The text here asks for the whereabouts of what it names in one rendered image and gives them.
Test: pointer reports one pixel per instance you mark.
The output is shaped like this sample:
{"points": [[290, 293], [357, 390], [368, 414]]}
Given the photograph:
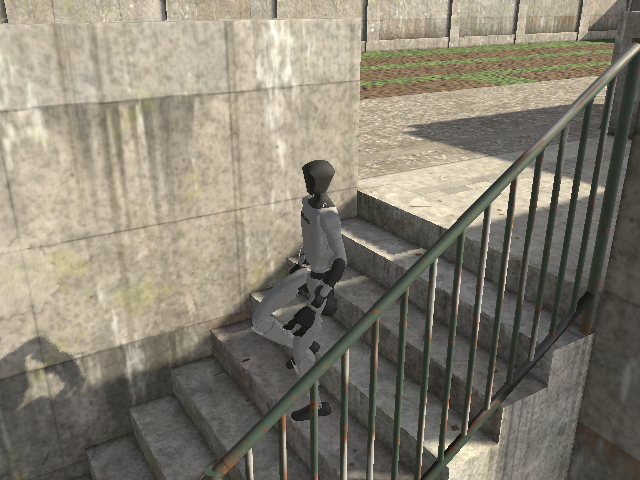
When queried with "robot left forearm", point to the robot left forearm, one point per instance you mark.
{"points": [[323, 290]]}

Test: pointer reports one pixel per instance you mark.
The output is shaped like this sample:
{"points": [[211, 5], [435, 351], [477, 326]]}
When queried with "robot right hand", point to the robot right hand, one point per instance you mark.
{"points": [[295, 268]]}

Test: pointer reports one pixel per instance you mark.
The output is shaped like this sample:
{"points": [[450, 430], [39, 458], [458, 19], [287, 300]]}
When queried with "right robot thigh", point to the right robot thigh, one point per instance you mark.
{"points": [[281, 294]]}

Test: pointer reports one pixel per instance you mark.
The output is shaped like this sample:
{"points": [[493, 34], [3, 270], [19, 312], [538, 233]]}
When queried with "robot right forearm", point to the robot right forearm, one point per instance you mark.
{"points": [[303, 262]]}

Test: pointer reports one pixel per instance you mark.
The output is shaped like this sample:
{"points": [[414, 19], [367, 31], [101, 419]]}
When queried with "robot left hand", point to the robot left hand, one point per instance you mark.
{"points": [[305, 317]]}

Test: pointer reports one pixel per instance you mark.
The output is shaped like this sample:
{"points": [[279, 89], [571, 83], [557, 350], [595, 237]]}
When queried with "robot left upper arm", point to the robot left upper arm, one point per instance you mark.
{"points": [[331, 225]]}

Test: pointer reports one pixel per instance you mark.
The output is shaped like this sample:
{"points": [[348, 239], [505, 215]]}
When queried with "robot right shin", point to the robot right shin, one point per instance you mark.
{"points": [[278, 334]]}

